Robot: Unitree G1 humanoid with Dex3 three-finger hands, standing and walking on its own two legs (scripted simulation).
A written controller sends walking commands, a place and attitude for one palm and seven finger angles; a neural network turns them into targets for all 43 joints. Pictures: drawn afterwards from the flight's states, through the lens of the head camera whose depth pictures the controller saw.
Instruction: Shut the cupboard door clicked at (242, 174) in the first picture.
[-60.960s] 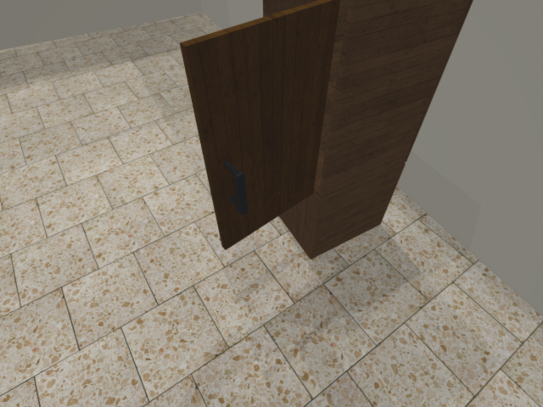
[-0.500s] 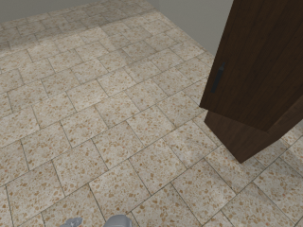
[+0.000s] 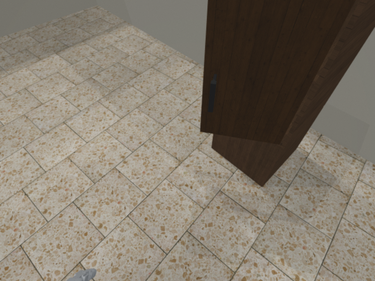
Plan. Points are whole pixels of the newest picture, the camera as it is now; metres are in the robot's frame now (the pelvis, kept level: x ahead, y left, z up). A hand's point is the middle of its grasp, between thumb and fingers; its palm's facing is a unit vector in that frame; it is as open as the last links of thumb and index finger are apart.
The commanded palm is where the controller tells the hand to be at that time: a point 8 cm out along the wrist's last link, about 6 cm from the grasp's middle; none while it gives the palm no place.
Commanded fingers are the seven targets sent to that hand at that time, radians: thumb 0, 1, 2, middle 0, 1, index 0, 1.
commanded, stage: turn to face it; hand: left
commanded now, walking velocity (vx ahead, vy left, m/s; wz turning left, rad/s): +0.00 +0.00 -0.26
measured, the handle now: (212, 93) +0.73 -0.06 -0.08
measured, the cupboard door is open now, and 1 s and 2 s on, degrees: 34 34 34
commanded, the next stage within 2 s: take the last steps up to it in 0.08 s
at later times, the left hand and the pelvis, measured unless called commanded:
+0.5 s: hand out of the picture +0.12 +0.19 -0.16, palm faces -0.12 -0.98 -0.14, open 7.4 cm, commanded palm none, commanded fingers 0.00 0.90 0.90 -0.20 -0.30 -0.20 -0.30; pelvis +0.05 +0.01 +0.02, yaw -8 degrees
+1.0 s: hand (173, 223) +0.28 +0.06 -0.16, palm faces -0.16 -0.97 -0.19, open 7.2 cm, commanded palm none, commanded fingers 0.00 0.90 0.90 -0.20 -0.30 -0.20 -0.30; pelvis +0.18 -0.11 +0.01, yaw -9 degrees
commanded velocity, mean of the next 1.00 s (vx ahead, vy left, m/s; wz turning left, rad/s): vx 0.20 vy -0.08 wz -0.12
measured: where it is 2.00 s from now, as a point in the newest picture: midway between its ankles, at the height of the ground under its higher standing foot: outside the picture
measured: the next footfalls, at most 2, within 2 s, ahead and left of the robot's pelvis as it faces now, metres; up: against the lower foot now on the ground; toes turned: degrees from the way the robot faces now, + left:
left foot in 0.36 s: +0.08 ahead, +0.11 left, +0.00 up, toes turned +1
right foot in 0.80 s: +0.21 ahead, -0.24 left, +0.00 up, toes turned -13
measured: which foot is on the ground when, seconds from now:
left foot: up 0.00-0.34, down 0.36-0.80, up 0.82-1.00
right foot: down 0.00-0.36, up 0.38-0.78, down 0.80-1.00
